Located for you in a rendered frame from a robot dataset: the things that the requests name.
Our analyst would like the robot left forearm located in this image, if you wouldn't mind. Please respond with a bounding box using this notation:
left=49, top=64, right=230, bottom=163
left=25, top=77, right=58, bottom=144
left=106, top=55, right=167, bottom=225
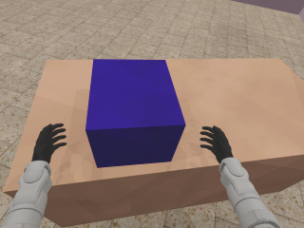
left=1, top=161, right=52, bottom=228

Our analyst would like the robot right forearm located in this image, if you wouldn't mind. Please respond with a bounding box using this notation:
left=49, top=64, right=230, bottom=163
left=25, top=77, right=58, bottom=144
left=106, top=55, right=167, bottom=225
left=218, top=157, right=283, bottom=228

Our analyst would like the right robot hand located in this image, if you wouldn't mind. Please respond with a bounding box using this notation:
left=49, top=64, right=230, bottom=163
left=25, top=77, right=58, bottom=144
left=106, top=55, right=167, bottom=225
left=200, top=126, right=234, bottom=164

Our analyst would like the left robot hand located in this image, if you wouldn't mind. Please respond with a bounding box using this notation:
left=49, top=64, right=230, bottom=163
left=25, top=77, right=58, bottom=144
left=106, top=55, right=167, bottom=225
left=31, top=123, right=67, bottom=164

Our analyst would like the pedestal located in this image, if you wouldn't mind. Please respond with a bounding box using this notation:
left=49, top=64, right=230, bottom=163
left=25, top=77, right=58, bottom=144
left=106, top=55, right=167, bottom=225
left=3, top=58, right=304, bottom=228

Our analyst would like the carton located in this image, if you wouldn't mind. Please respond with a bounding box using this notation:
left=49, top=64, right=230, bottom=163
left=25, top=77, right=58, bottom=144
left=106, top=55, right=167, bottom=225
left=85, top=59, right=186, bottom=168

